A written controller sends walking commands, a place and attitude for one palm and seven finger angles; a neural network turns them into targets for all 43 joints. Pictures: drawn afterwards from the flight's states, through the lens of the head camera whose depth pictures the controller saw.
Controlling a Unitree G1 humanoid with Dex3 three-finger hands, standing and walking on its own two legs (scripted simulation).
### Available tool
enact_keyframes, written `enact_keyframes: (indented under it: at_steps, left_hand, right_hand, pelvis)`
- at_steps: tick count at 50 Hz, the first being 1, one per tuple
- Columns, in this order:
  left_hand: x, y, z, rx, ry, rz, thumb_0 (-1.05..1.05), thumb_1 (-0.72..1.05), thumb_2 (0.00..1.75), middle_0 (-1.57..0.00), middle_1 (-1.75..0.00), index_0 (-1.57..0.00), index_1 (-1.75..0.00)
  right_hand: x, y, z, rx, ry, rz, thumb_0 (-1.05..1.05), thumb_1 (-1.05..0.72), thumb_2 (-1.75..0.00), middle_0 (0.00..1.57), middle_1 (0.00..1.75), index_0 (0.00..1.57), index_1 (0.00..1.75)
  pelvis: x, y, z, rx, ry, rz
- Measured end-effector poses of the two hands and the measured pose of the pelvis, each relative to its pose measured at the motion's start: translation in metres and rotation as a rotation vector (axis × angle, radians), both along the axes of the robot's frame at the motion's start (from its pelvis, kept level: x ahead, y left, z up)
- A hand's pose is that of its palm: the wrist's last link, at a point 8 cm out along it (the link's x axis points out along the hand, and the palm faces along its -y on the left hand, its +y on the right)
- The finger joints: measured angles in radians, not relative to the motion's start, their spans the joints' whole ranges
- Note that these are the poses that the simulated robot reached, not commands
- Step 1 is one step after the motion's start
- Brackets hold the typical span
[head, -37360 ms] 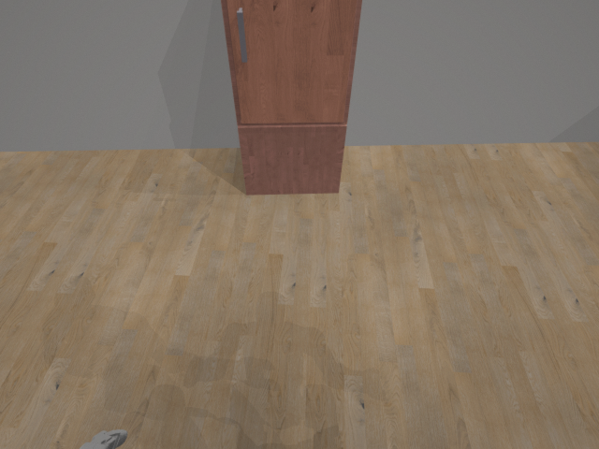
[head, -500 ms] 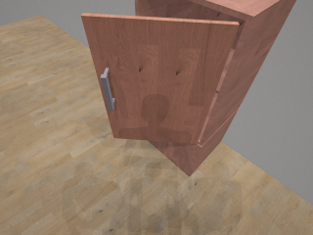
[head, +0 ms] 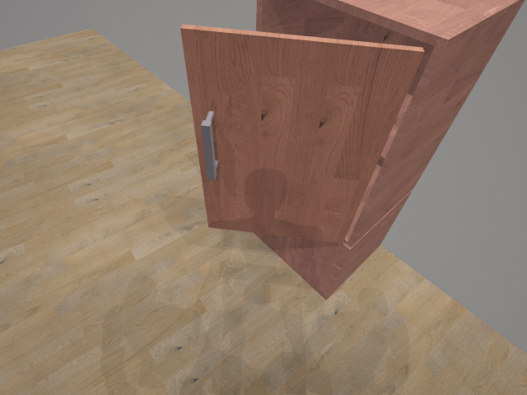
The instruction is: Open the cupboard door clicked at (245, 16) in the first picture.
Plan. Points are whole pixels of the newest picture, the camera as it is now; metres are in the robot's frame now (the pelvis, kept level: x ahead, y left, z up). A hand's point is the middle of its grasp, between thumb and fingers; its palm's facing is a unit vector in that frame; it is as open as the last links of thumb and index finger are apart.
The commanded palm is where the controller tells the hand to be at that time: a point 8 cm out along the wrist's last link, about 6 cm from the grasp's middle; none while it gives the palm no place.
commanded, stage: come to a stop and stand still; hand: left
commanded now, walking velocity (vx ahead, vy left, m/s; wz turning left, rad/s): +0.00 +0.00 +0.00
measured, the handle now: (211, 147) +0.61 +0.17 +0.01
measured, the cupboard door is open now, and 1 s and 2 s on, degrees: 41 41 41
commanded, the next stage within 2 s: look again from close up in 0.02 s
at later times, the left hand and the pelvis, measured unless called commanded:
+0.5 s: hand out of the picture +0.02 +0.16 -0.18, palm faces +0.00 -0.99 -0.17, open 7.4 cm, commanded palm none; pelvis +0.02 -0.01 +0.00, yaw -1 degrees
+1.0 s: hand out of the picture +0.01 +0.17 -0.18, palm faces +0.00 -0.99 -0.17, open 7.4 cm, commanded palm none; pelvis +0.06 +0.00 -0.01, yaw +0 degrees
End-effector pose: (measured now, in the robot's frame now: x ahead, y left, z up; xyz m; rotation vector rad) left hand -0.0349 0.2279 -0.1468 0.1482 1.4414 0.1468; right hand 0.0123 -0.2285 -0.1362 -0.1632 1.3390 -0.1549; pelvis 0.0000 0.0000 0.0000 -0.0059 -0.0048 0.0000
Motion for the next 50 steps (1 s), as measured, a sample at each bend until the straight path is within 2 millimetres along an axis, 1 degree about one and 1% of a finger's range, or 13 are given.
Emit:
enact_keyframes:
  at_steps: [3, 7, 17, 23, 28, 34, 40, 46, 48, 50]
  left_hand:
    - [-0.002, -0.001, 0.001, -0.001, 0.01, 0.001, 0.01, 0.91, 0.9, -0.2, -0.29, -0.2, -0.3]
    - [0.002, -0.004, 0.0, -0.006, 0.007, 0.0, 0.01, 0.91, 0.9, -0.2, -0.29, -0.2, -0.3]
    - [0.03, -0.012, -0.001, -0.019, -0.044, -0.016, 0.01, 0.91, 0.9, -0.2, -0.29, -0.2, -0.3]
    - [0.045, -0.015, -0.001, -0.021, -0.068, -0.027, 0.01, 0.91, 0.9, -0.2, -0.29, -0.2, -0.3]
    - [0.052, -0.014, -0.001, -0.019, -0.075, -0.033, 0.01, 0.91, 0.9, -0.2, -0.29, -0.2, -0.3]
    - [0.053, -0.013, -0.001, -0.016, -0.065, -0.035, 0.01, 0.91, 0.9, -0.2, -0.29, -0.2, -0.3]
    - [0.049, -0.012, -0.003, -0.016, -0.041, -0.029, 0.01, 0.91, 0.9, -0.2, -0.29, -0.2, -0.3]
    - [0.042, -0.014, -0.006, -0.027, 0.003, 0.005, 0.01, 0.91, 0.9, -0.2, -0.29, -0.2, -0.3]
    - [0.04, -0.014, -0.008, -0.029, 0.026, 0.007, 0.01, 0.91, 0.9, -0.2, -0.29, -0.2, -0.3]
    - [0.041, -0.012, -0.008, -0.019, 0.053, 0.001, 0.01, 0.91, 0.9, -0.2, -0.29, -0.2, -0.3]
  right_hand:
    - [0.004, -0.001, 0.001, -0.002, -0.007, 0.001, 0.0, -0.91, -0.9, 0.2, 0.3, 0.2, 0.3]
    - [0.011, -0.003, 0.002, -0.005, -0.017, 0.004, 0.0, -0.91, -0.9, 0.2, 0.3, 0.2, 0.3]
    - [0.023, -0.007, 0.003, -0.01, -0.029, 0.004, 0.0, -0.91, -0.9, 0.2, 0.3, 0.2, 0.3]
    - [0.023, -0.009, 0.003, -0.01, -0.021, -0.002, 0.0, -0.91, -0.9, 0.2, 0.3, 0.2, 0.3]
    - [0.022, -0.009, 0.003, -0.01, -0.008, -0.009, 0.0, -0.91, -0.9, 0.2, 0.3, 0.2, 0.3]
    - [0.019, -0.008, 0.003, -0.009, 0.007, -0.015, 0.0, -0.91, -0.9, 0.2, 0.3, 0.2, 0.3]
    - [0.016, -0.006, 0.0, 0.0, 0.029, -0.02, 0.0, -0.91, -0.9, 0.2, 0.3, 0.2, 0.3]
    - [0.016, -0.002, -0.007, 0.014, 0.073, -0.027, 0.0, -0.91, -0.9, 0.2, 0.3, 0.2, 0.3]
    - [0.021, 0.0, -0.009, 0.017, 0.087, -0.016, 0.0, -0.91, -0.9, 0.2, 0.3, 0.2, 0.3]
    - [0.03, 0.002, -0.012, 0.017, 0.079, -0.012, 0.0, -0.91, -0.9, 0.2, 0.3, 0.2, 0.3]
  pelvis:
    - [0.002, 0.0, 0.001, 0.001, 0.0, -0.002]
    - [0.004, -0.002, 0.002, 0.002, -0.001, -0.003]
    - [0.01, -0.006, 0.003, 0.004, -0.006, -0.006]
    - [0.014, -0.008, 0.003, 0.004, -0.006, -0.008]
    - [0.017, -0.008, 0.003, 0.004, -0.007, -0.011]
    - [0.019, -0.009, 0.004, 0.004, -0.006, -0.014]
    - [0.024, -0.008, 0.002, 0.007, -0.004, -0.015]
    - [0.042, -0.006, -0.004, 0.006, 0.004, -0.012]
    - [0.049, -0.005, -0.006, 0.002, 0.008, -0.006]
    - [0.056, -0.002, -0.01, 0.001, 0.025, -0.003]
